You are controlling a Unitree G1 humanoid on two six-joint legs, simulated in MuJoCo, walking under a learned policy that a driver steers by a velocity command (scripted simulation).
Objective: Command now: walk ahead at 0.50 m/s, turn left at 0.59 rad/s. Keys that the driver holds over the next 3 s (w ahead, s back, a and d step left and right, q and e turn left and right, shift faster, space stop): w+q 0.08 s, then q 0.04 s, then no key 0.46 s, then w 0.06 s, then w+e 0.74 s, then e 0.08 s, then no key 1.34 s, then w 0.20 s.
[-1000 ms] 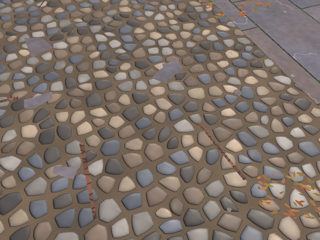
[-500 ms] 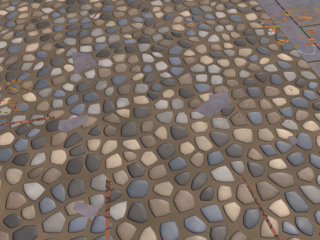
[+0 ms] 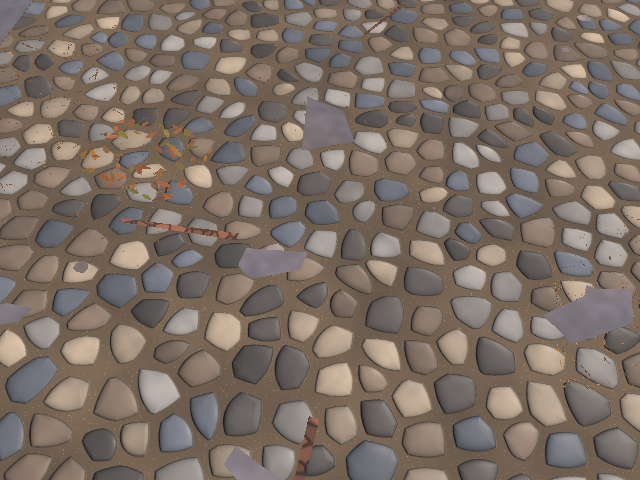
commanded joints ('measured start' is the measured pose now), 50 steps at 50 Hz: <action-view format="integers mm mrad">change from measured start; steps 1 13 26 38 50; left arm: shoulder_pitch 24 -192 -136 -141 245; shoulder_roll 103 76 62 53 214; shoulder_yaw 30 13 -6 0 68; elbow -66 -126 -68 -62 21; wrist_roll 18 21 33 -22 -24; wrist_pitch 1 -7 64 45 77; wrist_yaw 4 -32 -20 -14 -25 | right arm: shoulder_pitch -15 106 98 135 27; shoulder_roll -134 -136 -43 -156 -84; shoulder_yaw -36 -37 1 -38 -22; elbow -84 -2 23 67 27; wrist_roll -6 2 -14 -19 -25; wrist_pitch -26 10 82 -8 -26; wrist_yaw -16 -68 -76 -79 -57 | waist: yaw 26 -47 -27 -65 128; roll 65 131 -137 262 -153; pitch -126 -98 -153 37 -143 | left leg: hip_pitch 186 245 64 220 -142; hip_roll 253 214 102 419 191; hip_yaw -348 -289 -57 -456 148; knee -275 -81 283 -337 408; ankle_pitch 225 420 -276 -497 -1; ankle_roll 201 75 -164 113 -118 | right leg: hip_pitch -144 0 173 -200 576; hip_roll -38 94 -82 85 -58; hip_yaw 35 17 161 -6 202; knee -81 -677 -901 -310 -734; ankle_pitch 85 430 331 -91 69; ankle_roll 16 0 -206 -65 -192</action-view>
